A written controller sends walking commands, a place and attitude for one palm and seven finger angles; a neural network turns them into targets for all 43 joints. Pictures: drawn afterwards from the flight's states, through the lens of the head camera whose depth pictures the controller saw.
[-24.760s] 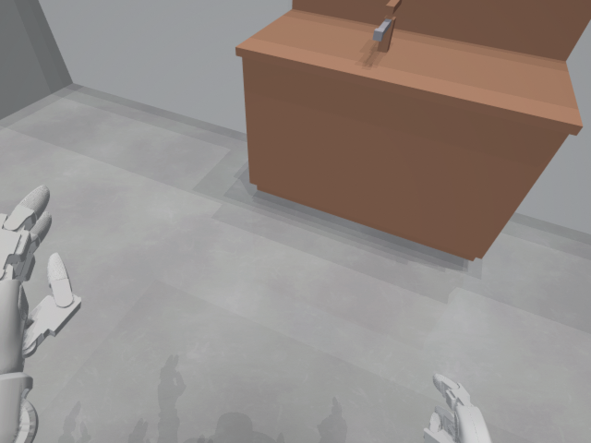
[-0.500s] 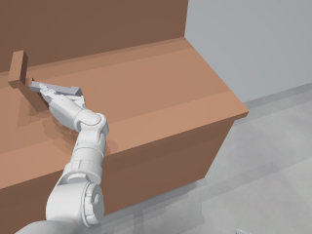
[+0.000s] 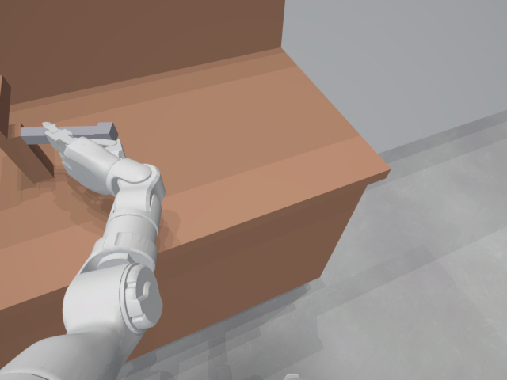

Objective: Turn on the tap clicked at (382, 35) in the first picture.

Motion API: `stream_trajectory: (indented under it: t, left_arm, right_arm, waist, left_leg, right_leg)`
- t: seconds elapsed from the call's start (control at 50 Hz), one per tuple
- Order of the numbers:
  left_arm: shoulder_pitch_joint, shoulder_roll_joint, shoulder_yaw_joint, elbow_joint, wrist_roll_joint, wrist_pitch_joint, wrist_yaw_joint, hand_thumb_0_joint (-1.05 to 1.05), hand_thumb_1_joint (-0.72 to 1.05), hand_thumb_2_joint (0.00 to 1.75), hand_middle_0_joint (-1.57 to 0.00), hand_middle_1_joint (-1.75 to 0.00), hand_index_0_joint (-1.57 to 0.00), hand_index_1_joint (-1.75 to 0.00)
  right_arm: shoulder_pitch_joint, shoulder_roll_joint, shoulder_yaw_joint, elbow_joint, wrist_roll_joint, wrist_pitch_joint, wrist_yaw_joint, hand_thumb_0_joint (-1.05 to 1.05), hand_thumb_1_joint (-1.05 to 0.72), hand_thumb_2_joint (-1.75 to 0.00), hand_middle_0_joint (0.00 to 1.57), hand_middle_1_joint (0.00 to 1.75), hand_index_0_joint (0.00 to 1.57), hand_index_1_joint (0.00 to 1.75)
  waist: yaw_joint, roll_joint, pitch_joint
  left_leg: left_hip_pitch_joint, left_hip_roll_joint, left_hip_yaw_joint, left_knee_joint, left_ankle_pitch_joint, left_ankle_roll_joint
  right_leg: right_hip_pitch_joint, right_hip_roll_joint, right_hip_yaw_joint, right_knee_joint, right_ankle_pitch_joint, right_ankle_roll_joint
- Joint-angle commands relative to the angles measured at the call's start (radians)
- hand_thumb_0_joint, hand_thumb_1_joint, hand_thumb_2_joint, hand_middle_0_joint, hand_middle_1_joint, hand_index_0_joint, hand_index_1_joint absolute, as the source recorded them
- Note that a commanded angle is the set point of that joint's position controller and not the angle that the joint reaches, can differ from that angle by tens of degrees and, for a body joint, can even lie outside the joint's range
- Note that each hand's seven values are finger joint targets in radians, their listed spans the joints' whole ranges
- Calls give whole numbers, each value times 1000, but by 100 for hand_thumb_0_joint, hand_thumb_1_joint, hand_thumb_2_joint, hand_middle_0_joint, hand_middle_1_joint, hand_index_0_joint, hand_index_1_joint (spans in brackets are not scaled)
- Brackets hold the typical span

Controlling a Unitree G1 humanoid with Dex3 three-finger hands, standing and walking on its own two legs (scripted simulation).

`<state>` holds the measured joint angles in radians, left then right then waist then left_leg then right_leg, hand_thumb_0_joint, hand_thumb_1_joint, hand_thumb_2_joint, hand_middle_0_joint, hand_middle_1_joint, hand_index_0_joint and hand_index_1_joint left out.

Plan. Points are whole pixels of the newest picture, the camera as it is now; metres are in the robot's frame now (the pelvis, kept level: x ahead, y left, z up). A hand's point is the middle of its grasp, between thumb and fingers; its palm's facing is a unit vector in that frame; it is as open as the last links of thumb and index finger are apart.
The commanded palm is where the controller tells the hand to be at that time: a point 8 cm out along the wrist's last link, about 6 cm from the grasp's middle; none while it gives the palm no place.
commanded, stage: push the lever round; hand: left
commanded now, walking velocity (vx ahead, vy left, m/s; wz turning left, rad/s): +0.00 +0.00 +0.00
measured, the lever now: (106, 134) +0.50 +0.23 +0.11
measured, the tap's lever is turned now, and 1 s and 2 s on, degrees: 70 77 77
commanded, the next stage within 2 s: lift the hand up off the lever in 0.08 s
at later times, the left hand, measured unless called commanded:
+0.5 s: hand (114, 135) +0.49 +0.21 +0.11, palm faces +0.84 -0.54 -0.10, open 7.8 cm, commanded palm +0.43 +0.22 +0.12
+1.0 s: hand (115, 134) +0.48 +0.20 +0.13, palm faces +0.83 -0.54 -0.11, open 7.8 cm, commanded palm +0.42 +0.21 +0.14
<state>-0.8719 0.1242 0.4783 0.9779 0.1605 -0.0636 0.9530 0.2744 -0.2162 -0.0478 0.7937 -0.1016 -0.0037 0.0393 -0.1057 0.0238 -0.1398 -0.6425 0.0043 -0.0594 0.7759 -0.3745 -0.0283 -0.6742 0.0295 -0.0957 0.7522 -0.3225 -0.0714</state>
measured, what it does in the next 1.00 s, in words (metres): stands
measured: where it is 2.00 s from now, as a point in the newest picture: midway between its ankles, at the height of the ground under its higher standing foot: outside the picture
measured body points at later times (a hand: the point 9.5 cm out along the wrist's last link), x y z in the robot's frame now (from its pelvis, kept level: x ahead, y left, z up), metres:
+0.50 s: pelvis +0.01 +0.01 +0.00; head +0.07 +0.01 +0.45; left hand +0.44 +0.24 +0.12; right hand +0.03 -0.24 -0.13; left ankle +0.00 +0.14 -0.71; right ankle +0.02 -0.07 -0.71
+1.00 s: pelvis +0.02 +0.01 +0.01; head +0.06 +0.00 +0.46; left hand +0.43 +0.23 +0.14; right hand +0.10 -0.24 -0.13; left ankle +0.00 +0.14 -0.71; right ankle +0.02 -0.07 -0.71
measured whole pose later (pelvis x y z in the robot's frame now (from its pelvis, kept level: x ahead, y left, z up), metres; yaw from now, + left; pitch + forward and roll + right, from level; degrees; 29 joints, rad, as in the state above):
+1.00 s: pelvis +0.02 +0.01 +0.01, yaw +0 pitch +12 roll +0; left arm -0.82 0.05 0.43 0.81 0.14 0.05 0.94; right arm 0.25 -0.21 -0.05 0.79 -0.11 -0.01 0.06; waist -0.07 0.03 -0.13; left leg -0.55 0.00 -0.06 0.72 -0.37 -0.02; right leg -0.58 0.03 -0.09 0.69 -0.32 -0.06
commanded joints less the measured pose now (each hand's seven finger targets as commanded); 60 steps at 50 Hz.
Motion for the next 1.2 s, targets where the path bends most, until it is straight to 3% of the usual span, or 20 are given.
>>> stream_trajectory:
  t: [0.0, 0.02, 0.06, 0.12, 0.16, 0.22, 0.26, 0.38, 0.42, 0.46, 0.6, 0.64, 0.76, 0.82, 0.9, 1.02, 1.1, 1.12, 1.16, 1.18]
  left_arm:
    - [-509, 223, -36, -188, 43, -70, 1, 0, 90, 90, -15, -15, -15, -15]
    - [-509, 236, -27, -183, 50, -74, 1, 0, 90, 90, -15, -15, -15, -15]
    - [-536, 197, -58, -168, 51, -81, 2, 0, 90, 90, -15, -15, -15, -15]
    - [-533, 252, -10, -142, 53, -85, 3, 0, 90, 90, -15, -15, -15, -15]
    - [-565, 219, -40, -145, 51, -88, 3, 0, 90, 90, -15, -15, -15, -15]
    - [-524, 248, -11, -163, 49, -89, 0, 0, 90, 90, -15, -15, -15, -15]
    - [-532, 201, -47, -192, 45, -90, 1, 0, 90, 90, -15, -15, -15, -15]
    - [-501, 214, -31, -217, 34, -71, 0, 0, 90, 90, -15, -15, -15, -15]
    - [-492, 205, -38, -240, 37, -65, -2, 0, 90, 90, -15, -15, -15, -15]
    - [-510, 163, -75, -257, 34, -58, -4, 0, 90, 90, -15, -15, -15, -15]
    - [-455, 122, -90, -266, 14, -13, -12, 0, 90, 90, -15, -15, -15, -15]
    - [-448, 144, -73, -301, 16, -9, -7, 0, 90, 90, -15, -15, -15, -15]
    - [-461, 82, -127, -328, 26, 16, -5, 0, 90, 90, -15, -15, -15, -15]
    - [-459, 141, -79, -383, 26, 24, -3, 0, 90, 90, -15, -15, -15, -15]
    - [-453, 71, -140, -397, 22, 45, -8, 0, 90, 90, -15, -15, -15, -15]
    - [-453, 146, -81, -395, 16, 77, -8, 0, 90, 90, -15, -15, -15, -15]
    - [-406, 139, -85, -384, 3, 105, -20, 0, 90, 90, -15, -15, -15, -15]
    - [-393, 178, -54, -360, 7, 111, -22, 0, 90, 90, -15, -15, -15, -15]
    - [-414, 122, -104, -341, 1, 123, -32, 0, 90, 90, -15, -15, -15, -15]
    - [-423, 142, -93, -346, 2, 123, -33, 0, 90, 90, -15, -15, -15, -15]
  right_arm:
    - [55, -134, -40, -81, -7, -35, -4, 0, -90, -90, 20, 30, 20, 30]
    - [54, -137, -43, -75, -8, -34, -3, 0, -90, -90, 20, 30, 20, 30]
    - [71, -135, -40, -72, -13, -37, 5, 0, -90, -90, 20, 30, 20, 30]
    - [91, -145, -44, -65, -16, -35, 7, 0, -90, -90, 20, 30, 20, 30]
    - [96, -141, -43, -68, -17, -37, 12, 0, -90, -90, 20, 30, 20, 30]
    - [105, -147, -47, -69, -18, -34, 17, 0, -90, -90, 20, 30, 20, 30]
    - [105, -142, -47, -74, -20, -37, 25, 0, -90, -90, 20, 30, 20, 30]
    - [100, -145, -49, -76, -16, -37, 29, 0, -90, -90, 20, 30, 20, 30]
    - [94, -146, -50, -72, -17, -37, 28, 0, -90, -90, 20, 30, 20, 30]
    - [93, -142, -48, -71, -19, -39, 32, 0, -90, -90, 20, 30, 20, 30]
    - [73, -139, -48, -79, -12, -37, 31, 0, -90, -90, 20, 30, 20, 30]
    - [66, -138, -48, -80, -12, -36, 28, 0, -90, -90, 20, 30, 20, 30]
    - [42, -129, -47, -78, -13, -35, 27, 0, -90, -90, 20, 30, 20, 30]
    - [30, -130, -50, -84, -11, -35, 18, 0, -90, -90, 20, 30, 20, 30]
    - [16, -122, -45, -86, -9, -37, 17, 0, -90, -90, 20, 30, 20, 30]
    - [-8, -126, -41, -84, -2, -38, -4, 0, -90, -90, 20, 30, 20, 30]
    - [-17, -120, -35, -98, 6, -35, -10, 0, -90, -90, 20, 30, 20, 30]
    - [-15, -127, -35, -89, 5, -31, -16, 0, -90, -90, 20, 30, 20, 30]
    - [-19, -123, -31, -93, 11, -33, -15, 0, -90, -90, 20, 30, 20, 30]
    - [-17, -125, -31, -93, 13, -36, -16, 0, -90, -90, 20, 30, 20, 30]
  waist:
    - [-20, -35, -358]
    - [-15, 10, -358]
    - [-30, 10, -367]
    - [-24, -8, -380]
    - [-36, 7, -384]
    - [-13, 28, -411]
    - [-20, 32, -425]
    - [-15, -7, -388]
    - [-5, 24, -379]
    - [-18, 29, -375]
    - [-1, -16, -342]
    - [10, 21, -361]
    - [2, 0, -338]
    - [25, 7, -375]
    - [11, -6, -366]
    - [30, -32, -342]
    - [33, -48, -342]
    - [40, -43, -333]
    - [21, -64, -295]
    - [22, -68, -290]
  left_leg:
    - [41, -25, 52, -68, 168, 55]
    - [49, -24, 48, -66, 175, 53]
    - [68, -23, 47, -61, 201, 52]
    - [53, -22, 40, -56, 211, 51]
    - [62, -21, 45, -55, 219, 51]
    - [81, -20, 42, -59, 257, 47]
    - [114, -17, 44, -58, 287, 45]
    - [106, -15, 44, -75, 273, 46]
    - [126, -13, 37, -86, 289, 40]
    - [153, -11, 39, -85, 317, 38]
    - [156, -13, 43, -109, 316, 35]
    - [176, -13, 41, -111, 343, 30]
    - [195, -10, 40, -108, 372, 23]
    - [200, -14, 44, -112, 368, 26]
    - [210, -14, 50, -107, 386, 23]
    - [177, -23, 54, -130, 315, 34]
    - [163, -26, 67, -140, 304, 39]
    - [158, -27, 61, -146, 300, 39]
    - [158, -26, 64, -153, 273, 42]
    - [159, -26, 63, -158, 268, 44]
  right_leg:
    - [290, -38, 73, -120, 214, 72]
    - [271, -33, 70, -112, 209, 65]
    - [249, -28, 58, -101, 221, 64]
    - [259, -25, 56, -93, 235, 63]
    - [250, -23, 54, -92, 237, 64]
    - [273, -17, 51, -87, 265, 58]
    - [264, -11, 43, -87, 274, 57]
    - [294, -10, 42, -107, 267, 58]
    - [290, -7, 37, -105, 266, 50]
    - [275, -6, 31, -105, 277, 51]
    - [310, -6, 28, -125, 283, 50]
    - [320, -8, 29, -120, 301, 46]
    - [310, -10, 23, -120, 318, 46]
    - [355, -15, 31, -124, 338, 45]
    - [356, -17, 29, -126, 364, 49]
    - [401, -28, 46, -155, 345, 56]
    - [443, -41, 57, -169, 389, 68]
    - [443, -41, 55, -170, 378, 64]
    - [419, -42, 56, -187, 345, 69]
    - [423, -44, 57, -192, 341, 70]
